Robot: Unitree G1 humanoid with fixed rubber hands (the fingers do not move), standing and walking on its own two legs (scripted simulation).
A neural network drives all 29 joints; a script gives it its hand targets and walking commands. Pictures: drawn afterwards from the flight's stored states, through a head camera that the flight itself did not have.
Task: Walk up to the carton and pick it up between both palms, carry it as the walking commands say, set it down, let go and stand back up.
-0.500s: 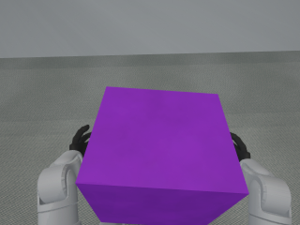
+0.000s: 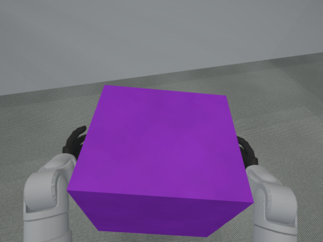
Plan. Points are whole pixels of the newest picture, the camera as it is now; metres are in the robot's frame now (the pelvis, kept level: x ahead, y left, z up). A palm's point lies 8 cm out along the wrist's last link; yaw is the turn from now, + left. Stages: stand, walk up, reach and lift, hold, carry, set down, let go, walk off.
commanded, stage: carry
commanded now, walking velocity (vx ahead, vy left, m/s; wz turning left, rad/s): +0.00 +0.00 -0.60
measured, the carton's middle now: (159, 166) +0.29 +0.03 +0.04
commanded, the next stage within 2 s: none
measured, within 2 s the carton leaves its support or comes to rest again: neither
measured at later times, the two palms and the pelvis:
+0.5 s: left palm (86, 185) +0.20 +0.17 +0.09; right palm (279, 205) +0.18 -0.21 +0.09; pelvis -0.05 -0.02 +0.01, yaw -6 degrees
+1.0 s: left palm (95, 195) +0.19 +0.15 +0.09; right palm (296, 231) +0.14 -0.24 +0.08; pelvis -0.08 -0.02 +0.01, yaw -5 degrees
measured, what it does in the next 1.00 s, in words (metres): steps on the spot: left foot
